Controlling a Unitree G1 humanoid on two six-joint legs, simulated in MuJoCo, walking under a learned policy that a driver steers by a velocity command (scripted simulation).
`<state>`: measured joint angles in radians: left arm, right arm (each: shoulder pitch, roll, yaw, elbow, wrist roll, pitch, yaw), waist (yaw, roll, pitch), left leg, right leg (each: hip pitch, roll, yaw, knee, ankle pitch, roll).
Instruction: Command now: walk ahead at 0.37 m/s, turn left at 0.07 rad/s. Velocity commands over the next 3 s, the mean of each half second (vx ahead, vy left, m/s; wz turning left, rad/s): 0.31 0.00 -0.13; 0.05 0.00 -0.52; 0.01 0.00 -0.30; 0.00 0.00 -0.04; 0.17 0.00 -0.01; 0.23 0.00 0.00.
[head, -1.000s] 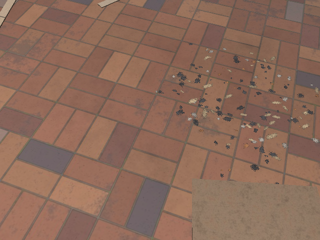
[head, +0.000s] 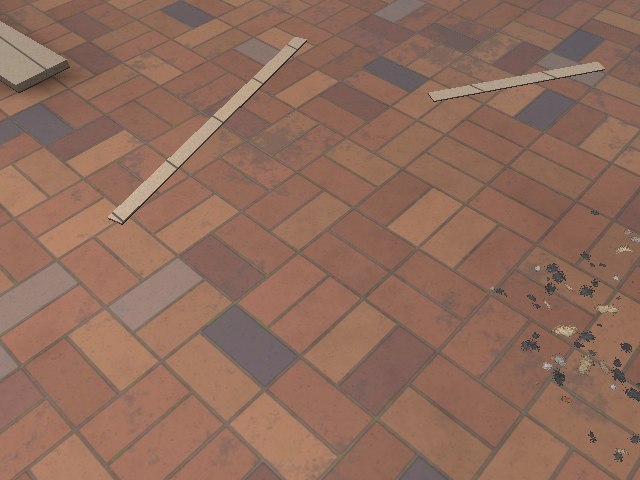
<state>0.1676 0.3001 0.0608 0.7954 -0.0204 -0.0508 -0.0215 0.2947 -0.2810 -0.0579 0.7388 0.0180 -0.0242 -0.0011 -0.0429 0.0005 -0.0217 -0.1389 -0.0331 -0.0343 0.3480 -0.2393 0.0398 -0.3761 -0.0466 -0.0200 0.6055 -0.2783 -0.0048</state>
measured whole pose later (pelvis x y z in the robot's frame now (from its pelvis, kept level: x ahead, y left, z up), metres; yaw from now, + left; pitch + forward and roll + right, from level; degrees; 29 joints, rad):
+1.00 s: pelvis +0.22 -0.05 -0.01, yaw -25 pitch +1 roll +3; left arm 0.23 0.31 0.06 0.65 0.02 0.04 0.01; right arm 0.08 -0.32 -0.09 0.78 0.00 0.03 -0.03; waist 0.01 0.03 0.06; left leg -0.49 0.03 0.04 0.93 -0.46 -0.04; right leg -0.33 -0.01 0.01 0.60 -0.29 -0.05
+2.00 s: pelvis +0.26 -0.03 -0.01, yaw -32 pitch -2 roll +0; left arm 0.23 0.24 0.04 0.77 0.01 0.02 0.04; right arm 0.14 -0.25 -0.01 0.95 0.00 -0.01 0.00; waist 0.00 -0.01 0.04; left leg -0.17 -0.02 -0.01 0.50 -0.29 0.01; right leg -0.20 0.04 0.12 0.50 -0.26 0.01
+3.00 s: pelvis +0.43 -0.18 +0.00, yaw -32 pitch +1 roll +1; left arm 0.13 0.29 0.05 0.91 -0.01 -0.08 0.00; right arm 0.32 -0.26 -0.06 1.02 0.01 -0.08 0.00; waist -0.06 -0.02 0.01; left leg -0.10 -0.03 0.02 0.27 -0.19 0.03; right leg -0.52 -0.09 0.00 0.79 -0.25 -0.01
